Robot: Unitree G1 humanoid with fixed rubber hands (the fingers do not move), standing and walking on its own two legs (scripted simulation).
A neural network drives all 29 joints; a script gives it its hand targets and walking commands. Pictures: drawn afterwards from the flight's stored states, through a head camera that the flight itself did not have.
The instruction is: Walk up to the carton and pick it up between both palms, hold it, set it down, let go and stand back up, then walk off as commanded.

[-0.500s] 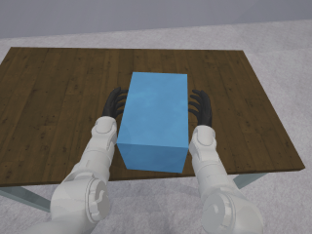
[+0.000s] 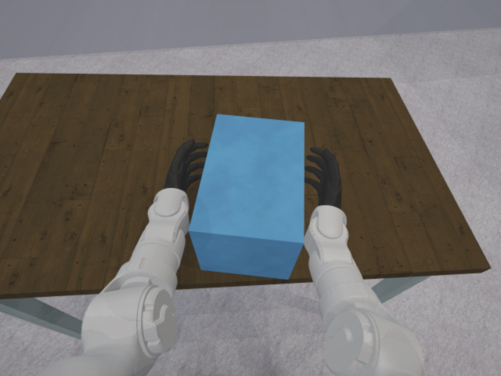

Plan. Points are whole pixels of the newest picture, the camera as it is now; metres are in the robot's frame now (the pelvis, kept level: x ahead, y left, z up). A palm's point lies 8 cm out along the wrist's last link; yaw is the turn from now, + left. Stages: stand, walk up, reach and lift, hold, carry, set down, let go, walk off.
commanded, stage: set down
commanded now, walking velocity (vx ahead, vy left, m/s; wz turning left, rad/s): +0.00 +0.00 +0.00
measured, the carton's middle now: (252, 196) +0.42 +0.00 +0.00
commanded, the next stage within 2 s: none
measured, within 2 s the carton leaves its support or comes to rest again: neither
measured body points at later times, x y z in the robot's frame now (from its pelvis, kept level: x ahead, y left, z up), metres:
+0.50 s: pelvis -0.01 +0.00 +0.00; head +0.07 +0.03 +0.44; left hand +0.43 +0.13 +0.03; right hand +0.39 -0.13 +0.03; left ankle -0.03 +0.10 -0.74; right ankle -0.02 -0.15 -0.74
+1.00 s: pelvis -0.03 +0.00 +0.00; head +0.04 +0.04 +0.44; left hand +0.41 +0.16 +0.04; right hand +0.36 -0.13 +0.03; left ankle -0.03 +0.10 -0.74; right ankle -0.02 -0.15 -0.74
